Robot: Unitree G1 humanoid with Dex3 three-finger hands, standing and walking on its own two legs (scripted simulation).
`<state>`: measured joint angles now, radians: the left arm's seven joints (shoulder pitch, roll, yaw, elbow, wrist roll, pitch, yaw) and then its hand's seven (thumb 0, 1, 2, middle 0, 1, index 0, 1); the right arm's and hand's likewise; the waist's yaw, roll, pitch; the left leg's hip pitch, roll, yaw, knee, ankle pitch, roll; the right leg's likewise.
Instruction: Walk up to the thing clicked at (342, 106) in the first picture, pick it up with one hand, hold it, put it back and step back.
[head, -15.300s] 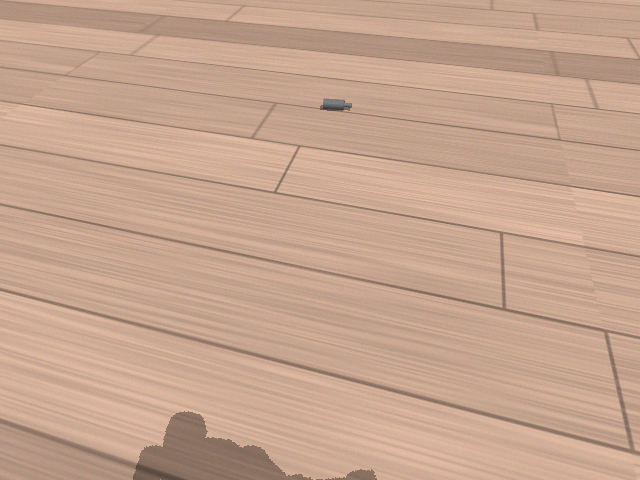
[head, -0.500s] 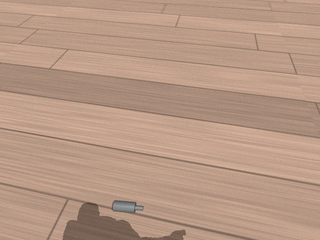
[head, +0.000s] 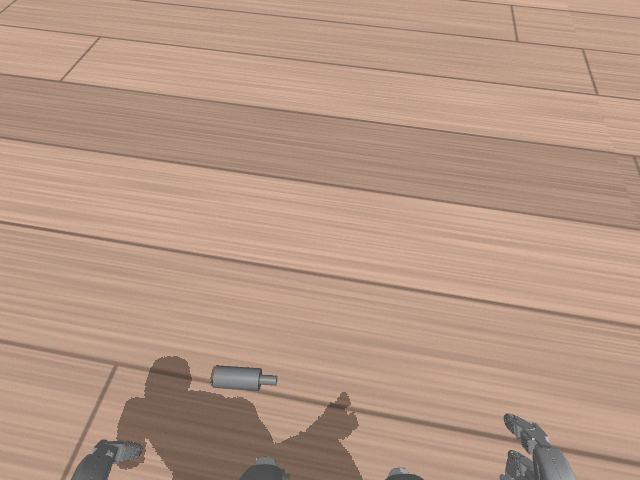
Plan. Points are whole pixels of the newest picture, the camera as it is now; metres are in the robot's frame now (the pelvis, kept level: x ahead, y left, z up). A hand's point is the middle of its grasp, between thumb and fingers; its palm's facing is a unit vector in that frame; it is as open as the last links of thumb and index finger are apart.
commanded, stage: rise first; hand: left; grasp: from above
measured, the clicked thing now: (246, 378) +0.43 +0.22 -0.69
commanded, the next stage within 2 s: none
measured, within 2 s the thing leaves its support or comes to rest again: neither
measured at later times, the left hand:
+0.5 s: hand out of the picture +0.13 +0.26 -0.19, palm faces -0.20 -0.85 -0.48, open 14.3 cm
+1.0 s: hand (167, 452) +0.21 +0.29 -0.34, palm faces -0.45 -0.52 -0.73, open 14.0 cm
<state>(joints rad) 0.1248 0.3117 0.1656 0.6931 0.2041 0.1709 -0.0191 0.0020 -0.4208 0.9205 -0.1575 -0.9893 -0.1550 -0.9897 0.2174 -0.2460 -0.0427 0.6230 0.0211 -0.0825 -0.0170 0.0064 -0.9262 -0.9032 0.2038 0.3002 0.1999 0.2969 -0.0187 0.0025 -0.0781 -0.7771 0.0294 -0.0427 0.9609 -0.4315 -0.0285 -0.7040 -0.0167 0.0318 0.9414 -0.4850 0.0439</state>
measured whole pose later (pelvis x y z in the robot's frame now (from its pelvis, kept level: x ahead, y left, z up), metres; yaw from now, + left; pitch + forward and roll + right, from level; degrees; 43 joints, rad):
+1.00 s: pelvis -0.05 +0.00 -0.20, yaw -3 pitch +33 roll -4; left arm -0.11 0.50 0.15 0.64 0.64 -0.13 0.06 0.00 -0.53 0.96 -0.21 -0.89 -0.18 -0.92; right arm 0.05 -0.29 -0.05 0.61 -0.01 -0.17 0.03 0.01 -0.96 -0.91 0.20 0.30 0.20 0.30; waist -0.03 0.01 -0.18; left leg -1.74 0.02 -0.10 1.81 -0.65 -0.04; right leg -1.64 0.02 0.02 1.80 -0.73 0.06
